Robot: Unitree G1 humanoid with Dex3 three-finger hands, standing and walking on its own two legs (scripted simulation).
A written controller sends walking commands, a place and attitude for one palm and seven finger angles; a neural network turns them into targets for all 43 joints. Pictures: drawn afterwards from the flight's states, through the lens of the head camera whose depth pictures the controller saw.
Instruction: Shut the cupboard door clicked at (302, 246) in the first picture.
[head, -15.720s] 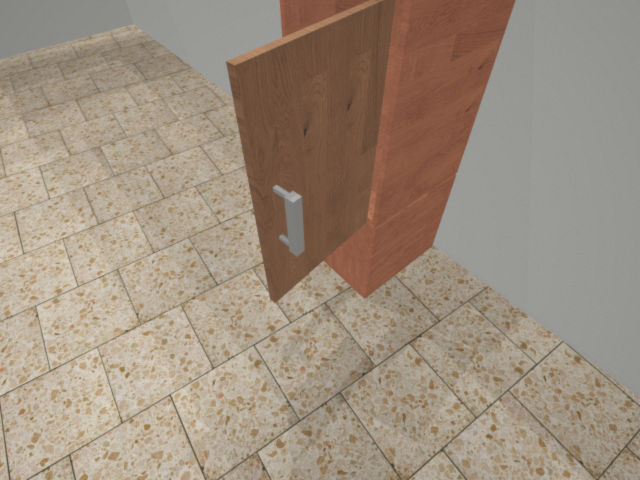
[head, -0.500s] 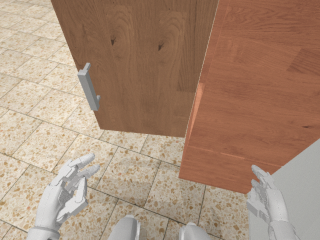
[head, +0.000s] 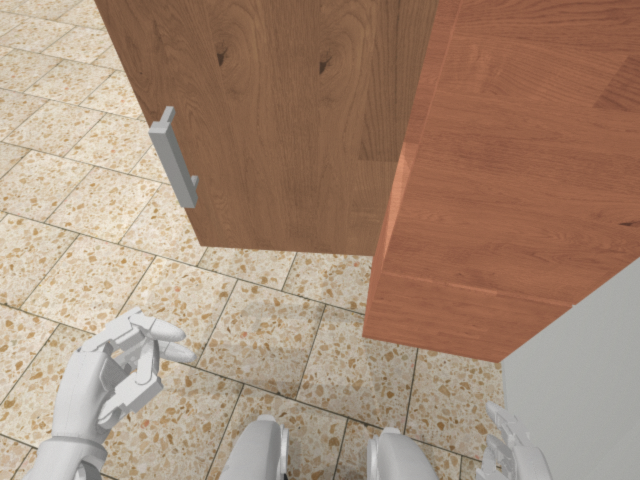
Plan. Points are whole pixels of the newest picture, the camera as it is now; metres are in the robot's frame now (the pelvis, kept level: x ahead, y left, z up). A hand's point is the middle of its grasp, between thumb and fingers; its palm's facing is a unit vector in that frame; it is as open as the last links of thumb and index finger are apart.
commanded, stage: raise the hand and make a fist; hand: left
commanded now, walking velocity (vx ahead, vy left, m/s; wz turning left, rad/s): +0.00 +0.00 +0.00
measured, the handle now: (179, 159) +0.54 +0.25 +0.05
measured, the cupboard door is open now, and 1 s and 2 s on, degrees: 98 98 98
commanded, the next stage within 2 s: bring the fist close to the handle in 1.04 s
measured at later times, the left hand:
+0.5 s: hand (151, 373) +0.23 +0.20 +0.05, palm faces +0.00 -1.00 -0.03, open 3.1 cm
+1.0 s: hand (170, 369) +0.23 +0.18 +0.05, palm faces -0.01 -1.00 -0.05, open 3.1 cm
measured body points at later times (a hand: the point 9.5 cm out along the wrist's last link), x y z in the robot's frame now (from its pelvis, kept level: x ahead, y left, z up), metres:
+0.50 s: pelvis +0.01 +0.01 +0.00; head +0.09 +0.02 +0.44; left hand +0.22 +0.25 +0.05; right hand +0.23 -0.21 -0.06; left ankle +0.05 +0.11 -0.62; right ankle +0.04 -0.11 -0.62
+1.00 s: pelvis +0.01 -0.01 +0.00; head +0.08 -0.01 +0.44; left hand +0.23 +0.23 +0.06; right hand +0.19 -0.25 -0.08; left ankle +0.05 +0.11 -0.62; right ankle +0.04 -0.11 -0.62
